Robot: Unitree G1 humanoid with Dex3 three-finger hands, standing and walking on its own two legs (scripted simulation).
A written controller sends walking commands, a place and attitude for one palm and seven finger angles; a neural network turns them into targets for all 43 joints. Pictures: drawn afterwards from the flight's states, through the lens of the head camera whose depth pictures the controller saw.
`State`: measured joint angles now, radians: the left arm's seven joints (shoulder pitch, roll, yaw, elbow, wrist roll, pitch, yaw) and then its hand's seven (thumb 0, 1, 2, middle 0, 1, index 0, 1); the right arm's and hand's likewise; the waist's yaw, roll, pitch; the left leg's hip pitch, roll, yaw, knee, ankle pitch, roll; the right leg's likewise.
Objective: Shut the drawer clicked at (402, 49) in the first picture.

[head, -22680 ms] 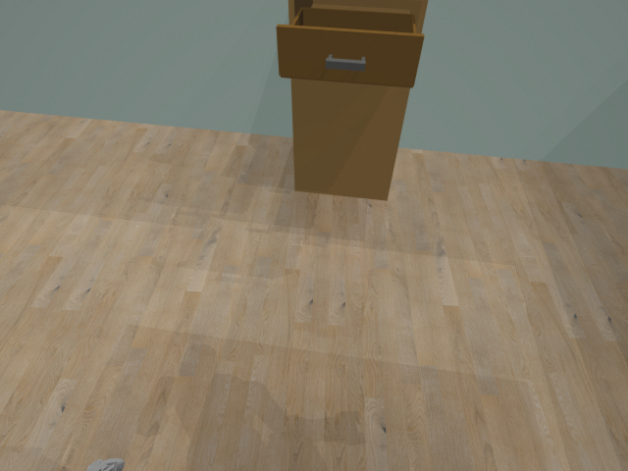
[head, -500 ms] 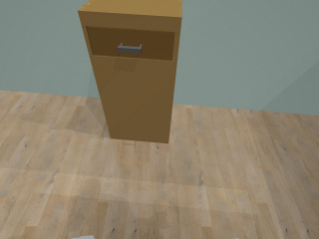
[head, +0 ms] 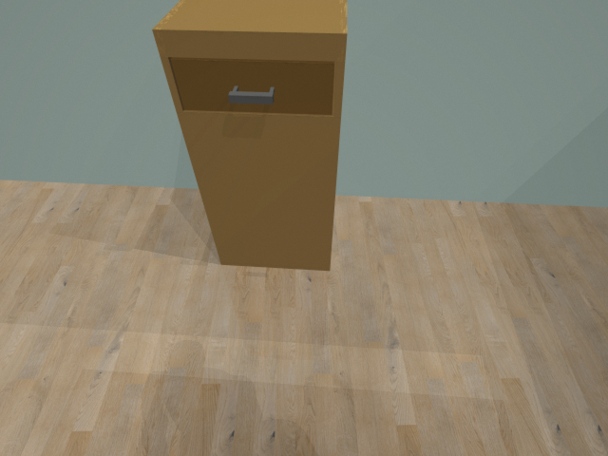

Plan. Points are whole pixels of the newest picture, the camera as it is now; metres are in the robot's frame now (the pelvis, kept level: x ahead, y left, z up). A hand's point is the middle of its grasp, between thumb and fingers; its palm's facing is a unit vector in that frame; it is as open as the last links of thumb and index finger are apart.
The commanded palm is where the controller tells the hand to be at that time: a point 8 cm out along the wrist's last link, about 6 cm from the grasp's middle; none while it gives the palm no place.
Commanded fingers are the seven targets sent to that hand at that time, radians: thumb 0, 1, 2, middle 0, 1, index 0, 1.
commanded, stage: let the arm hang, fingers relaxed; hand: left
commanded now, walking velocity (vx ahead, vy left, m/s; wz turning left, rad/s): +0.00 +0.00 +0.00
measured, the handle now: (252, 93) +0.92 +0.19 +0.02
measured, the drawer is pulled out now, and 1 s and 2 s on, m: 0.00 0.00 0.00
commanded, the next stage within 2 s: look to check the result in 0.36 s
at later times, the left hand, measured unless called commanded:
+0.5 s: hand out of the picture -0.02 +0.16 -0.18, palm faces +0.05 -0.98 -0.19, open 7.3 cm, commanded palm none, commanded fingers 0.00 0.90 0.90 -0.20 -0.30 -0.20 -0.30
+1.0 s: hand out of the picture +0.02 +0.17 -0.17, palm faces +0.04 -0.98 -0.21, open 7.3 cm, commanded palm none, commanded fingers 0.00 0.90 0.90 -0.20 -0.30 -0.20 -0.30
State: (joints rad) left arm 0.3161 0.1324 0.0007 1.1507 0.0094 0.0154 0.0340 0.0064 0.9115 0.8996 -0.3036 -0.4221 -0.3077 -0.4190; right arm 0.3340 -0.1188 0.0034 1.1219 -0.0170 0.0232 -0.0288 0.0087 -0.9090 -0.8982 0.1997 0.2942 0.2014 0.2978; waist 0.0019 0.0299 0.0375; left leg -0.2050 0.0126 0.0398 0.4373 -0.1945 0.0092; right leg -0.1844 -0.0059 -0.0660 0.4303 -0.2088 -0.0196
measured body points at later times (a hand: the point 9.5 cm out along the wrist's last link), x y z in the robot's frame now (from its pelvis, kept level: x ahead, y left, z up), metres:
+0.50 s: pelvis +0.00 +0.00 +0.00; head +0.01 +0.00 +0.45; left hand -0.02 +0.22 -0.16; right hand -0.04 -0.20 -0.17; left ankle +0.03 +0.11 -0.74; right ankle +0.02 -0.11 -0.74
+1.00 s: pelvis +0.02 -0.01 +0.00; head +0.03 -0.02 +0.45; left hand +0.02 +0.22 -0.16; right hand +0.01 -0.23 -0.16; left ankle +0.03 +0.11 -0.74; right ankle +0.02 -0.11 -0.74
